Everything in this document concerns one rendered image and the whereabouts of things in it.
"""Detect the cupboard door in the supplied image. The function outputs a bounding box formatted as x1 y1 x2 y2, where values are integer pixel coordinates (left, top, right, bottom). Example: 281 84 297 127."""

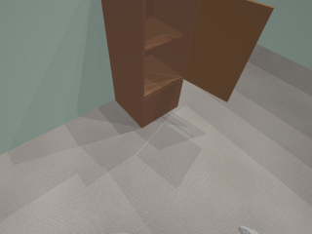
183 0 274 102

